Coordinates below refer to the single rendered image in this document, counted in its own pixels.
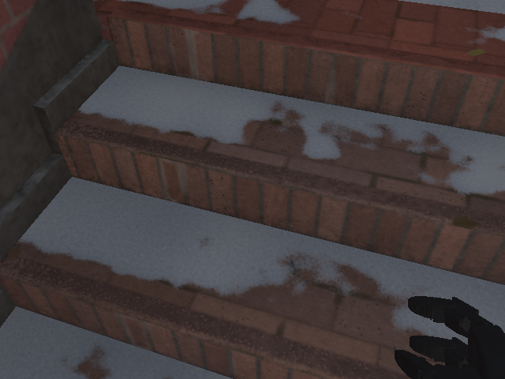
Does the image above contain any robot right hand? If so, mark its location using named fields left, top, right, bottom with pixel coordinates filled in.
left=395, top=296, right=505, bottom=379

